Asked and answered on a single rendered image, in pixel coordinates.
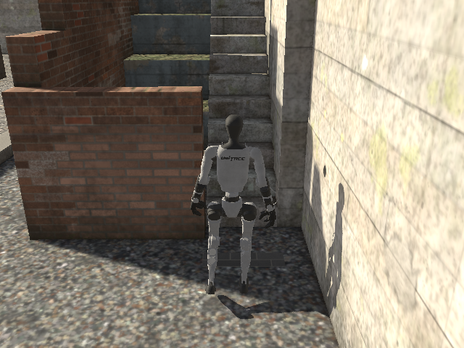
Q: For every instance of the robot right thigh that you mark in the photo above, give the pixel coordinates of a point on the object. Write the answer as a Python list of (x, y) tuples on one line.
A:
[(248, 216)]

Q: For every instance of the right robot upper arm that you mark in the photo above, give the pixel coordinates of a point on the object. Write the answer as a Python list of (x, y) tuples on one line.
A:
[(259, 166)]

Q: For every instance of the robot right forearm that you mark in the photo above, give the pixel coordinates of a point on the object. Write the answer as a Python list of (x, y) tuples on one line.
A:
[(267, 197)]

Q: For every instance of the robot left foot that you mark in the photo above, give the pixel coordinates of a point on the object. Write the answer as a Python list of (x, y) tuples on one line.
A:
[(210, 289)]

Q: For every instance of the robot left hand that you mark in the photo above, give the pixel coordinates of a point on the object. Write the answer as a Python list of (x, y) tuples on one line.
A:
[(199, 205)]

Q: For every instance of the robot right hand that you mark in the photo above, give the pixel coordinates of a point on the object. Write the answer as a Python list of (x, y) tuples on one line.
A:
[(271, 217)]

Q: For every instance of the left robot upper arm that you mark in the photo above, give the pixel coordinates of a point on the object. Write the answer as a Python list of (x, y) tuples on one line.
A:
[(210, 152)]

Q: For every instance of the robot left forearm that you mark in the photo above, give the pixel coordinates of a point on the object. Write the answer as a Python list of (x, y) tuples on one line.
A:
[(198, 191)]

